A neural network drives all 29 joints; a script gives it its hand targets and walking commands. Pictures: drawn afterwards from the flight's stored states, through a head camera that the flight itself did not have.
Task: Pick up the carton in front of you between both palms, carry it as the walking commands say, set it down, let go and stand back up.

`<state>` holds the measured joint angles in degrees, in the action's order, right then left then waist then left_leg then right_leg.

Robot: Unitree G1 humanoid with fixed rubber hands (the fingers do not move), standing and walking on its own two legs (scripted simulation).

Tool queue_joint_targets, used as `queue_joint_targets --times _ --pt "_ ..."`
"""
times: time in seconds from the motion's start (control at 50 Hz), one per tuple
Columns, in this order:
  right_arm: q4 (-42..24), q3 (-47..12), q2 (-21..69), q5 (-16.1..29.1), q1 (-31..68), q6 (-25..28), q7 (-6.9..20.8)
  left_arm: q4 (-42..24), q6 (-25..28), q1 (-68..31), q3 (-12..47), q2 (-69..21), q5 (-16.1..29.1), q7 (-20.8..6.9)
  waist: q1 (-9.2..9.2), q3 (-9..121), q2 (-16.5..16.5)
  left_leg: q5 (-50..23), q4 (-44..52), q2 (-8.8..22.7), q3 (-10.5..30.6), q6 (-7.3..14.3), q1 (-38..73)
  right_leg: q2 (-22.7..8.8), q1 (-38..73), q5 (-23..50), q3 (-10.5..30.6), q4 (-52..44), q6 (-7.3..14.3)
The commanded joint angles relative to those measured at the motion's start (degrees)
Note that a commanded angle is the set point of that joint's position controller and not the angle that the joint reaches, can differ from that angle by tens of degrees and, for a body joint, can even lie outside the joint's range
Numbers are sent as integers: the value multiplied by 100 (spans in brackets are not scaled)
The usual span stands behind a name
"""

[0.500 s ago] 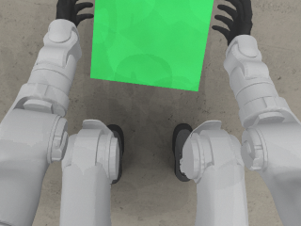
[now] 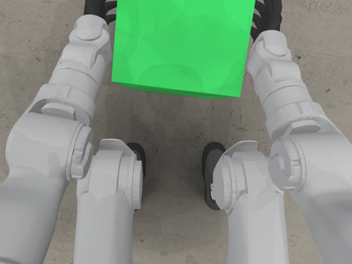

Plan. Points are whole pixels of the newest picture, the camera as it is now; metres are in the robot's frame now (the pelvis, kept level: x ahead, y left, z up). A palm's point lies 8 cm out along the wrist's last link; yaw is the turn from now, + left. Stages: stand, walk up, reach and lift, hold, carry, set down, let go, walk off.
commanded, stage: reach and lift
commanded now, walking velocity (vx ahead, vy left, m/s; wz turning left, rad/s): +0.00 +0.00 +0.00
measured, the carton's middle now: (178, 45) +0.51 +0.01 -0.24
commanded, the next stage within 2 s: none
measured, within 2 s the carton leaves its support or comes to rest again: leaves its support in 0.02 s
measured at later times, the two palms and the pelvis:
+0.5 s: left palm out of the picture +0.49 +0.16 +0.01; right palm (339, 14) +0.49 -0.14 +0.01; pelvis +0.00 +0.00 +0.08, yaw +1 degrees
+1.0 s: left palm out of the picture +0.46 +0.16 +0.16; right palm out of the picture +0.46 -0.14 +0.16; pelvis +0.04 +0.00 +0.21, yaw +2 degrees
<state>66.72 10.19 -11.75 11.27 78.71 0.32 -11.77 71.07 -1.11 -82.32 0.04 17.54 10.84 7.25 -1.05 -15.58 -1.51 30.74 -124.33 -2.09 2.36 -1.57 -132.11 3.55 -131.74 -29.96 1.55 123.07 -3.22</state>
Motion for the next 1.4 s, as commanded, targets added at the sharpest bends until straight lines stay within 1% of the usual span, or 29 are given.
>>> queue_joint_targets --times 0.0,0.06,0.1,0.16,0.2,0.22,0.24,0.3,0.34,0.38,0.46,0.54,0.62,0.76,0.88,1.1,1.22,1.38 --pt "-1501 -1480 5114 -58 2933 -166 1431 -1802 17 -2976 1058 -5141 88 -1234 24 6924 308 -1666 856 -469 -473 139 3325 524 3266 1656 -607 -638 140" --pt "-2110 -1865 5728 218 2916 -302 1481 -2467 -95 -2921 1333 -5639 254 -1223 111 8130 302 -2295 781 -526 -596 118 4027 566 3785 2227 -653 -561 105" --pt "-2586 -2112 6015 300 2853 -448 1489 -2972 -240 -2783 1491 -5952 255 -1194 148 8920 350 -2543 822 -576 -656 91 4583 598 4040 2375 -694 -602 75" --pt "-3342 -2356 6225 205 2748 -707 1523 -3696 -542 -2456 1635 -6417 117 -1165 145 9668 407 -2479 1024 -662 -726 29 5062 657 4270 2214 -789 -792 64" --pt "-3617 -2386 6322 36 2599 -907 1560 -3991 -764 -2230 1658 -6685 -22 -1188 104 9708 423 -2178 1238 -711 -753 -9 5075 691 4285 1928 -835 -996 80" --pt "-3618 -2357 6384 -70 2501 -1010 1587 -4008 -871 -2116 1637 -6791 -105 -1220 79 9511 420 -1924 1368 -727 -753 -21 4971 703 4199 1700 -843 -1125 96" --pt "-3483 -2266 6463 -206 2362 -1111 1613 -3947 -969 -2002 1564 -6861 -235 -1244 65 9122 397 -1571 1512 -727 -745 -28 4789 714 4008 1380 -850 -1264 112" --pt "-2826 -1818 6697 -672 1961 -1383 1750 -3294 -1239 -1699 1183 -7098 -592 -1431 6 7770 421 -604 1941 -725 -701 23 4054 701 3428 494 -786 -1705 194" --pt "-2460 -1437 6762 -970 1794 -1500 1830 -2936 -1341 -1591 828 -7171 -865 -1527 -22 7246 425 -268 2204 -720 -663 63 3833 701 3310 210 -740 -1967 223" --pt "-2257 -1186 6831 -1170 1746 -1557 1889 -2730 -1388 -1494 524 -7226 -1105 -1574 -13 7121 408 -209 2429 -732 -638 85 3866 712 3378 171 -712 -2196 235" --pt "-2084 -909 6970 -1456 1594 -1609 1953 -2548 -1408 -1357 166 -7272 -1408 -1628 9 7252 332 -280 2806 -772 -638 95 4103 723 3725 258 -659 -2618 205" --pt "-2143 -974 7155 -1500 1385 -1659 2017 -2605 -1434 -1159 140 -7370 -1500 -1674 46 7581 259 -462 3142 -798 -638 96 4514 720 4151 403 -628 -2985 162" --pt "-2365 -1294 7374 -1394 1097 -1715 2063 -2873 -1479 -927 401 -7567 -1413 -1716 66 7962 223 -748 3445 -803 -631 74 5032 714 4672 654 -595 -3309 122" --pt "-2788 -2001 7646 -1105 479 -1783 2065 -3410 -1566 -372 1091 -7881 -1099 -1746 85 8232 225 -1237 3951 -808 -551 5 5906 723 5558 1117 -484 -3826 84" --pt "-2875 -2262 7737 -1059 -174 -1779 2036 -3533 -1572 273 1366 -8020 -1012 -1734 67 7818 245 -1360 4504 -800 -417 -29 6506 715 6185 1239 -352 -4382 92" --pt "-2721 -2204 7784 -1284 -1388 -1653 2063 -3448 -1431 1454 1323 -8107 -1174 -1696 75 6700 225 -1537 5778 -712 -129 30 7754 617 7424 1409 -58 -5653 156" --pt "-2727 -2209 7777 -1422 -2068 -1570 2081 -3491 -1342 2107 1344 -8101 -1286 -1683 81 6177 195 -1853 6518 -640 33 76 8552 526 8244 1720 113 -6390 194" --pt "-2937 -2400 7739 -1504 -2920 -1598 2125 -3779 -1365 2950 1558 -8082 -1337 -1690 75 5595 195 -2440 7543 -533 204 99 9725 410 9524 2338 295 -7402 225"
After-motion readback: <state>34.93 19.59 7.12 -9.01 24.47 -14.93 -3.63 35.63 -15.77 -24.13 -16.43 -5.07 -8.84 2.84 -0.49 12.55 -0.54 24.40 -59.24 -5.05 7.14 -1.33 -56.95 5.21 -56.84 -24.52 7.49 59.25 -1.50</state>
